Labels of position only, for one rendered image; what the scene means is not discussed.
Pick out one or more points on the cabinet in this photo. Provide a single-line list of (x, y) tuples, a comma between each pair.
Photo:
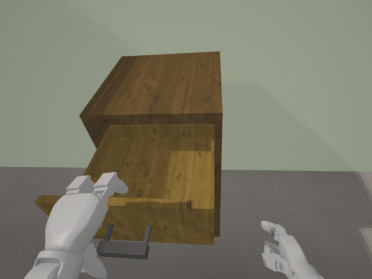
[(179, 88)]

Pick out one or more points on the drawer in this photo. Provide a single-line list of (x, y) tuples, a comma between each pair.
[(169, 172)]

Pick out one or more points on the robot left hand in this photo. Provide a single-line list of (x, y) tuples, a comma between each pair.
[(77, 216)]

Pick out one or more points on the right robot forearm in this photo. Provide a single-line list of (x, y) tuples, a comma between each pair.
[(303, 270)]

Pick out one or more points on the robot right hand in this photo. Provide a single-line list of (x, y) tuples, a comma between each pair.
[(280, 258)]

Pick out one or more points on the handle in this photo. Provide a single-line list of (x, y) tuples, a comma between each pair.
[(131, 250)]

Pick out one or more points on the left robot forearm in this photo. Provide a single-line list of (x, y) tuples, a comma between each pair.
[(56, 264)]

